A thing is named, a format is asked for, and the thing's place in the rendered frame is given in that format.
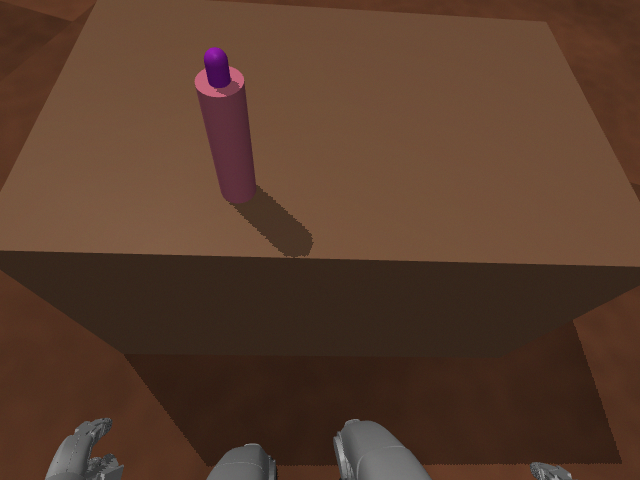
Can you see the left robot hand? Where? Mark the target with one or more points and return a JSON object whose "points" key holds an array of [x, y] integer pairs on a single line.
{"points": [[73, 455]]}

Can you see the right robot hand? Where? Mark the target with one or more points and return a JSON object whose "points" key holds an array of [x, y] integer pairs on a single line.
{"points": [[542, 471]]}

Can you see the bottle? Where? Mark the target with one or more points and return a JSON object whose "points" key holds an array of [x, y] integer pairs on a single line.
{"points": [[222, 98]]}

